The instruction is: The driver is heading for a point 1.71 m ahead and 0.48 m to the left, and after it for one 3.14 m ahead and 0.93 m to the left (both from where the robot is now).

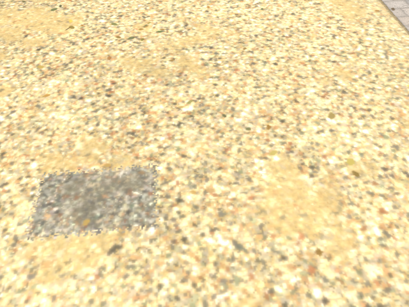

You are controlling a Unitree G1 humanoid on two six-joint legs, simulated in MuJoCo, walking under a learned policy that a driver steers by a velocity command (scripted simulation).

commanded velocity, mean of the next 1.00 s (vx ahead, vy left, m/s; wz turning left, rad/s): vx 0.45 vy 0.00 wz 0.09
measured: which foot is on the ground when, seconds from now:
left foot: down 0.00-0.04, up 0.06-0.48, down 0.50-1.00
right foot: down 0.00-0.50, up 0.52-0.98, down 1.00-1.00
